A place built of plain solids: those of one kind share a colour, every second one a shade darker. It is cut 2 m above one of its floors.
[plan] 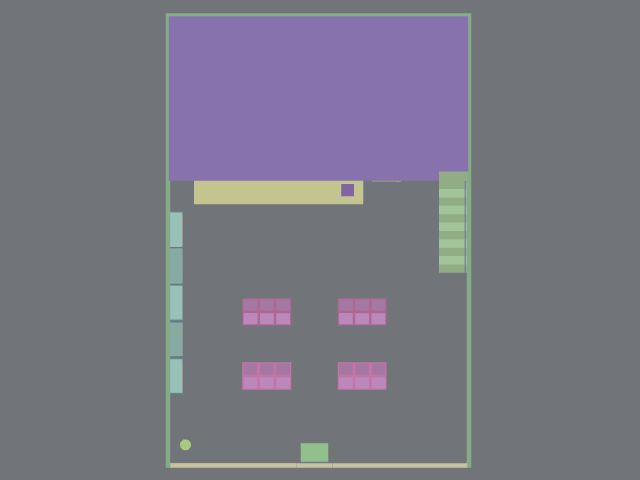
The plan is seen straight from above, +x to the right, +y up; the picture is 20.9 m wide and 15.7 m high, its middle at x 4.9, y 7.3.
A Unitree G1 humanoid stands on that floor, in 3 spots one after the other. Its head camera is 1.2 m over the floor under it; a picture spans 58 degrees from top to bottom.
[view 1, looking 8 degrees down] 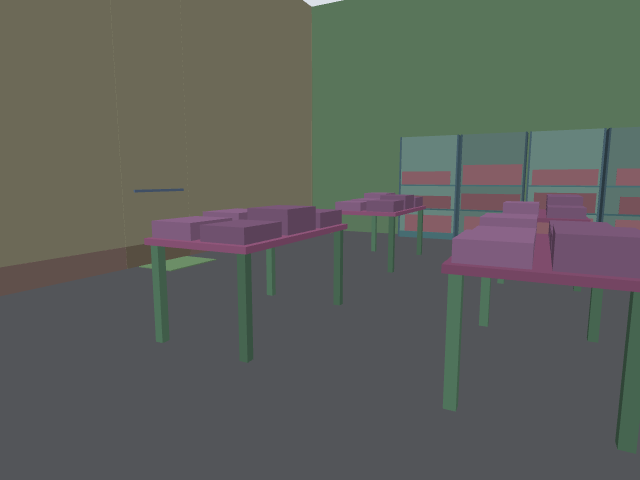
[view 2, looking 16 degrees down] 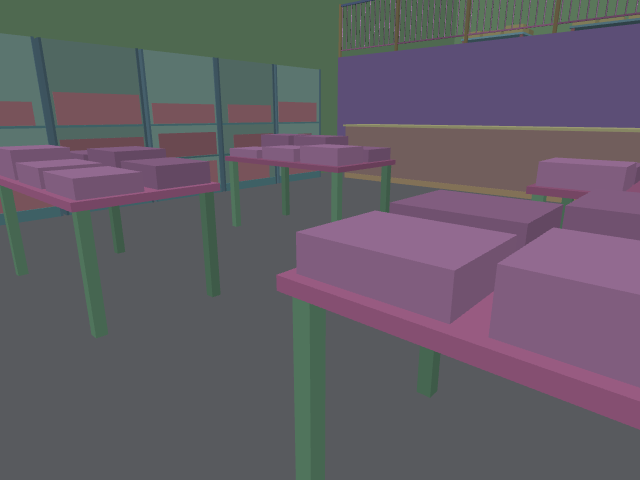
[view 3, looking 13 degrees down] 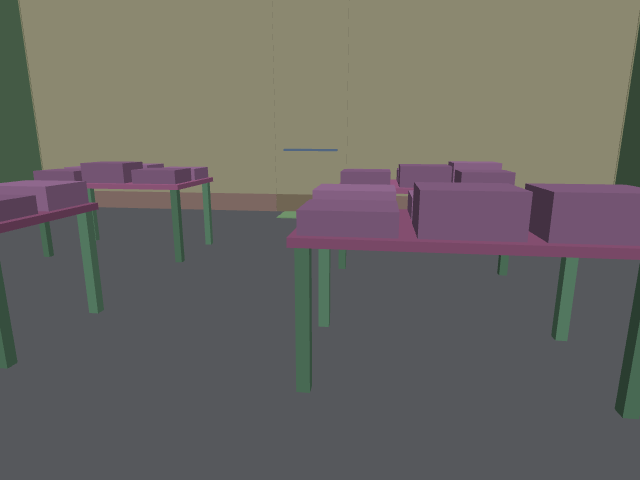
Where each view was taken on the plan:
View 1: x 9.25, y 4.93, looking -153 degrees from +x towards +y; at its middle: ground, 8.62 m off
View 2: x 6.32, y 1.65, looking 132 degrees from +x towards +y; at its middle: books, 1.11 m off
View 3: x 3.55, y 7.23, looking -82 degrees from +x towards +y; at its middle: top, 1.90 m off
